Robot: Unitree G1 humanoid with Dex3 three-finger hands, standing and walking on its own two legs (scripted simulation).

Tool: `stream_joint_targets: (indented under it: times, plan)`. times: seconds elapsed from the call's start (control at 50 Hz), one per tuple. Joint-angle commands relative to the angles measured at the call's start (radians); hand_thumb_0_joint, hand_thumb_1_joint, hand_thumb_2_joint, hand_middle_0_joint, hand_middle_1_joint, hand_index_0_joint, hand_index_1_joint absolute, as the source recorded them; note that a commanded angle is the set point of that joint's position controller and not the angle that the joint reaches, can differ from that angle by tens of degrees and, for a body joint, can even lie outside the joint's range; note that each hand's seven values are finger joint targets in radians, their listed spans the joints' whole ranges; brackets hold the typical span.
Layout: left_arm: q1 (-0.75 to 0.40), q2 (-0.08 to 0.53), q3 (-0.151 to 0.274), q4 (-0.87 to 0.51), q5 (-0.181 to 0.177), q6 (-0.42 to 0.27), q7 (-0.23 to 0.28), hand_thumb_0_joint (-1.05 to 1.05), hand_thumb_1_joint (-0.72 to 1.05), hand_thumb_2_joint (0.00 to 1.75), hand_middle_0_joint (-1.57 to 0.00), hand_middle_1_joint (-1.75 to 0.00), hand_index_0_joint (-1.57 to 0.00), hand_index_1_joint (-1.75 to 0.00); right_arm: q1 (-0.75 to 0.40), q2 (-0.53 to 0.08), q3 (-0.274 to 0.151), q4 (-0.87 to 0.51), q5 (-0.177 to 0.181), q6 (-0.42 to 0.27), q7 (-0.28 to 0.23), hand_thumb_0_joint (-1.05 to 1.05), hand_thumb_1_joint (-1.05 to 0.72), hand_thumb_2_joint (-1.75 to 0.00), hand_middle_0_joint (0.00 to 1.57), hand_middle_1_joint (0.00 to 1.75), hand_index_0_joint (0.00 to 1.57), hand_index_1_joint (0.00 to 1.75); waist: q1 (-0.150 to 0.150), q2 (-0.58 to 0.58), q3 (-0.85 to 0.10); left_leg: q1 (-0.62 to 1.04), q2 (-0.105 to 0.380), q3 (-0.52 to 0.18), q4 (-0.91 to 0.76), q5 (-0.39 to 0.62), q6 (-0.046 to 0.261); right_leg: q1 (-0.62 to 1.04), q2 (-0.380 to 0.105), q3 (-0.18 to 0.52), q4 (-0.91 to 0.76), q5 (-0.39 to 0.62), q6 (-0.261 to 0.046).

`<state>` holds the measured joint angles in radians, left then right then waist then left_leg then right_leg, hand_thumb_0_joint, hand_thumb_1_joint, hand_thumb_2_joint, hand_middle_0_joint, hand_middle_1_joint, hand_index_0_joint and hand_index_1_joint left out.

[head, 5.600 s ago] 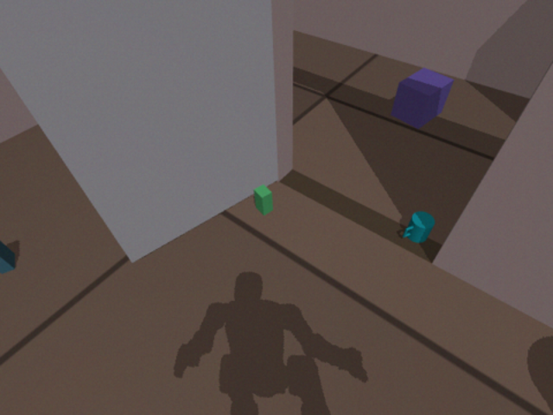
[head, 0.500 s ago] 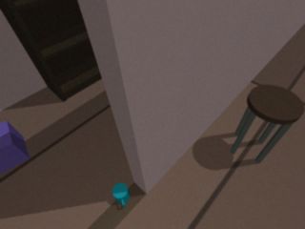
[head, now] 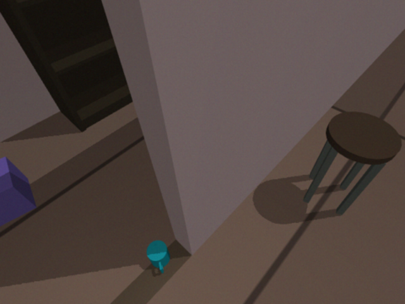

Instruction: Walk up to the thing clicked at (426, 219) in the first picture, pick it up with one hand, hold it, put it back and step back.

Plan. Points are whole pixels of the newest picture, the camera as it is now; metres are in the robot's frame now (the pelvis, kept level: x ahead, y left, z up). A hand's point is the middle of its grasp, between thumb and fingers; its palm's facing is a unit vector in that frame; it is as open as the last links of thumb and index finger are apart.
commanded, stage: stand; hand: left
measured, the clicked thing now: (159, 257) +0.44 +0.27 -0.73
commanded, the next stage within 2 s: none
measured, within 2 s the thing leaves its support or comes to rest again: neither
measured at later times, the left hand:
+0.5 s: hand out of the picture +0.06 +0.25 -0.16, palm faces -0.02 -0.94 -0.35, open 7.4 cm
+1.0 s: hand out of the picture +0.07 +0.25 -0.16, palm faces -0.02 -0.94 -0.35, open 7.4 cm
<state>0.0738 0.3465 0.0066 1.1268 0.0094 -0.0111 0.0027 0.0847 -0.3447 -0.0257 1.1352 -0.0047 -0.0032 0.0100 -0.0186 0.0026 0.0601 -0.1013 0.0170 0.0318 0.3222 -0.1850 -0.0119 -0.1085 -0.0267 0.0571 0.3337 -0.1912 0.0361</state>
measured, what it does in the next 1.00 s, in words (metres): stands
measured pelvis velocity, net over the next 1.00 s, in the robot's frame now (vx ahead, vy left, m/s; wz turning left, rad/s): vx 0.00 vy -0.01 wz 0.01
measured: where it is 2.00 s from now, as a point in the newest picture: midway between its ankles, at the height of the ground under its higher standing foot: outside the picture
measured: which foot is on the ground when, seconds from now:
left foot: down 0.00-1.00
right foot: down 0.00-1.00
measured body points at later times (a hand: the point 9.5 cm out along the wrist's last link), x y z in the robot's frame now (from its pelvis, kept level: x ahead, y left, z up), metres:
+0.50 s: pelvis -0.01 -0.01 +0.00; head +0.00 -0.01 +0.45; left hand +0.06 +0.30 -0.13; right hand +0.07 -0.31 -0.13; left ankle -0.01 +0.12 -0.75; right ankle +0.00 -0.14 -0.75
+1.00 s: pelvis +0.00 -0.01 +0.00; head +0.01 -0.01 +0.45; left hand +0.08 +0.30 -0.13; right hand +0.08 -0.31 -0.13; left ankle -0.01 +0.12 -0.75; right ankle +0.00 -0.14 -0.75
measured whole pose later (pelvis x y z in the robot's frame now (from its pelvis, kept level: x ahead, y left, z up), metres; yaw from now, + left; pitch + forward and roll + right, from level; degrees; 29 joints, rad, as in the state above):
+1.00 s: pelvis +0.00 -0.01 +0.00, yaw +1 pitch -2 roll +0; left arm 0.11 0.35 0.00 1.12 0.01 -0.01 0.00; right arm 0.10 -0.35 -0.01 1.14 0.00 -0.01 0.01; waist -0.01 0.00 0.05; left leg -0.10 0.02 0.02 0.31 -0.18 -0.02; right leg -0.11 -0.02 0.04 0.33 -0.19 0.03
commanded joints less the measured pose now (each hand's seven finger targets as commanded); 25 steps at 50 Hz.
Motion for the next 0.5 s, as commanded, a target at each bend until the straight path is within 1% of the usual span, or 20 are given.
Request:
stream_joint_targets:
  times: [0.0, 0.02, 0.06, 0.08, 0.1, 0.12, 0.14, 0.16, 0.18, 0.2, 0.26, 0.28, 0.32, 0.4, 0.44, 0.46, 0.48]
  plan:
    - [-0.028, 0.203, 0.031, -0.058, -0.003, -0.02, 0.013, 0.0, 0.9, 0.9, -0.2, -0.3, -0.2, -0.3, -0.052, -0.217, -0.034, -0.058, -0.002, -0.024, -0.012, 0.0, -0.9, -0.9, 0.2, 0.3, 0.2, 0.3, 0.009, 0.007, -0.109, 0.047, 0.119, -0.087, -0.044, 0.194, 0.023, 0.007, -0.091, 0.049, -0.04, 0.218, -0.045]
    - [-0.03, 0.211, 0.032, -0.06, -0.002, -0.021, 0.012, 0.0, 0.9, 0.9, -0.2, -0.3, -0.2, -0.3, -0.047, -0.211, -0.033, -0.059, -0.002, -0.023, -0.012, 0.0, -0.9, -0.9, 0.2, 0.3, 0.2, 0.3, 0.004, -0.003, -0.113, 0.046, 0.117, -0.085, -0.049, 0.168, 0.022, 0.011, -0.092, 0.049, -0.045, 0.2, -0.046]
    - [-0.032, 0.212, 0.031, -0.06, -0.003, -0.021, 0.012, 0.0, 0.9, 0.9, -0.2, -0.3, -0.2, -0.3, -0.047, -0.211, -0.031, -0.057, -0.002, -0.023, -0.011, 0.0, -0.9, -0.9, 0.2, 0.3, 0.2, 0.3, 0.003, 0.005, -0.102, 0.039, 0.116, -0.087, -0.053, 0.146, 0.02, 0.001, -0.091, 0.052, -0.05, 0.182, -0.045]
    - [-0.035, 0.216, 0.033, -0.06, -0.001, -0.019, 0.012, 0.0, 0.9, 0.9, -0.2, -0.3, -0.2, -0.3, -0.054, -0.209, -0.032, -0.057, -0.004, -0.021, -0.011, 0.0, -0.9, -0.9, 0.2, 0.3, 0.2, 0.3, 0.003, -0.009, -0.1, 0.042, 0.117, -0.088, -0.054, 0.134, 0.02, -0.009, -0.088, 0.047, -0.049, 0.164, -0.049]
    - [-0.029, 0.209, 0.031, -0.058, -0.001, -0.02, 0.011, 0.0, 0.9, 0.9, -0.2, -0.3, -0.2, -0.3, -0.058, -0.215, -0.033, -0.056, -0.003, -0.022, -0.011, 0.0, -0.9, -0.9, 0.2, 0.3, 0.2, 0.3, 0.004, -0.001, -0.094, 0.049, 0.118, -0.09, -0.051, 0.143, 0.02, -0.013, -0.089, 0.051, -0.053, 0.171, -0.046]
    - [-0.029, 0.213, 0.031, -0.06, 0.0, -0.02, 0.011, 0.0, 0.9, 0.9, -0.2, -0.3, -0.2, -0.3, -0.049, -0.212, -0.033, -0.055, -0.004, -0.022, -0.011, 0.0, -0.9, -0.9, 0.2, 0.3, 0.2, 0.3, 0.003, -0.005, -0.108, 0.049, 0.12, -0.087, -0.05, 0.145, 0.021, -0.002, -0.092, 0.051, -0.05, 0.172, -0.05]
    - [-0.028, 0.212, 0.032, -0.061, -0.001, -0.019, 0.011, 0.0, 0.9, 0.9, -0.2, -0.3, -0.2, -0.3, -0.05, -0.216, -0.033, -0.054, -0.003, -0.021, -0.011, 0.0, -0.9, -0.9, 0.2, 0.3, 0.2, 0.3, 0.003, 0.01, -0.098, 0.036, 0.116, -0.088, -0.054, 0.128, 0.021, -0.007, -0.09, 0.052, -0.058, 0.166, -0.048]
    - [-0.017, 0.214, 0.032, -0.059, 0.0, -0.02, 0.01, 0.0, 0.9, 0.9, -0.2, -0.3, -0.2, -0.3, -0.052, -0.215, -0.033, -0.053, -0.004, -0.022, -0.011, 0.0, -0.9, -0.9, 0.2, 0.3, 0.2, 0.3, 0.006, 0.006, -0.104, 0.048, 0.118, -0.088, -0.053, 0.123, 0.023, -0.006, -0.09, 0.049, -0.055, 0.161, -0.049]
    - [-0.016, 0.213, 0.032, -0.057, -0.001, -0.02, 0.009, 0.0, 0.9, 0.9, -0.2, -0.3, -0.2, -0.3, -0.053, -0.212, -0.031, -0.053, -0.004, -0.022, -0.011, 0.0, -0.9, -0.9, 0.2, 0.3, 0.2, 0.3, 0.006, 0.008, -0.091, 0.038, 0.115, -0.089, -0.057, 0.121, 0.021, -0.015, -0.09, 0.053, -0.058, 0.159, -0.048]
    - [-0.019, 0.217, 0.033, -0.059, 0.0, -0.02, 0.009, 0.0, 0.9, 0.9, -0.2, -0.3, -0.2, -0.3, -0.047, -0.213, -0.032, -0.054, -0.004, -0.022, -0.011, 0.0, -0.9, -0.9, 0.2, 0.3, 0.2, 0.3, 0.002, -0.001, -0.101, 0.045, 0.12, -0.089, -0.053, 0.122, 0.025, -0.005, -0.093, 0.052, -0.053, 0.163, -0.051]
    - [-0.016, 0.215, 0.032, -0.06, -0.001, -0.021, 0.009, 0.0, 0.9, 0.9, -0.2, -0.3, -0.2, -0.3, -0.045, -0.216, -0.03, -0.052, -0.004, -0.023, -0.011, 0.0, -0.9, -0.9, 0.2, 0.3, 0.2, 0.3, 0.005, 0.003, -0.079, 0.032, 0.117, -0.095, -0.057, 0.115, 0.021, -0.021, -0.09, 0.054, -0.062, 0.151, -0.049]
    - [-0.009, 0.214, 0.032, -0.06, 0.001, -0.021, 0.009, 0.0, 0.9, 0.9, -0.2, -0.3, -0.2, -0.3, -0.049, -0.215, -0.031, -0.054, -0.005, -0.021, -0.011, 0.0, -0.9, -0.9, 0.2, 0.3, 0.2, 0.3, 0.007, -0.008, -0.078, 0.035, 0.117, -0.094, -0.056, 0.096, 0.022, -0.033, -0.088, 0.049, -0.065, 0.129, -0.048]
    - [-0.009, 0.216, 0.033, -0.057, 0.0, -0.021, 0.008, 0.0, 0.9, 0.9, -0.2, -0.3, -0.2, -0.3, -0.04, -0.212, -0.029, -0.052, -0.005, -0.021, -0.011, 0.0, -0.9, -0.9, 0.2, 0.3, 0.2, 0.3, 0.004, -0.007, -0.078, 0.036, 0.118, -0.094, -0.054, 0.1, 0.023, -0.03, -0.091, 0.055, -0.065, 0.134, -0.05]
    - [-0.002, 0.216, 0.032, -0.06, 0.001, -0.019, 0.008, 0.0, 0.9, 0.9, -0.2, -0.3, -0.2, -0.3, -0.041, -0.215, -0.031, -0.052, -0.007, -0.02, -0.01, 0.0, -0.9, -0.9, 0.2, 0.3, 0.2, 0.3, 0.009, -0.009, -0.063, 0.016, 0.113, -0.098, -0.063, 0.042, 0.022, -0.045, -0.086, 0.056, -0.076, 0.07, -0.05]
    - [-0.006, 0.218, 0.032, -0.061, 0.001, -0.02, 0.008, 0.0, 0.9, 0.9, -0.2, -0.3, -0.2, -0.3, -0.039, -0.215, -0.031, -0.054, -0.006, -0.02, -0.009, 0.0, -0.9, -0.9, 0.2, 0.3, 0.2, 0.3, 0.007, -0.015, -0.076, 0.017, 0.117, -0.099, -0.056, 0.062, 0.027, -0.029, -0.092, 0.058, -0.069, 0.098, -0.053]
    - [-0.001, 0.216, 0.031, -0.061, -0.001, -0.02, 0.007, 0.0, 0.9, 0.9, -0.2, -0.3, -0.2, -0.3, -0.032, -0.215, -0.03, -0.054, -0.006, -0.022, -0.009, 0.0, -0.9, -0.9, 0.2, 0.3, 0.2, 0.3, 0.007, -0.014, -0.077, 0.018, 0.116, -0.098, -0.055, 0.086, 0.023, -0.026, -0.092, 0.055, -0.065, 0.116, -0.054]
    - [0.004, 0.212, 0.031, -0.06, -0.001, -0.02, 0.007, 0.0, 0.9, 0.9, -0.2, -0.3, -0.2, -0.3, -0.035, -0.219, -0.03, -0.052, -0.005, -0.022, -0.009, 0.0, -0.9, -0.9, 0.2, 0.3, 0.2, 0.3, 0.01, 0.003, -0.074, 0.018, 0.113, -0.097, -0.057, 0.072, 0.022, -0.032, -0.09, 0.055, -0.067, 0.109, -0.051]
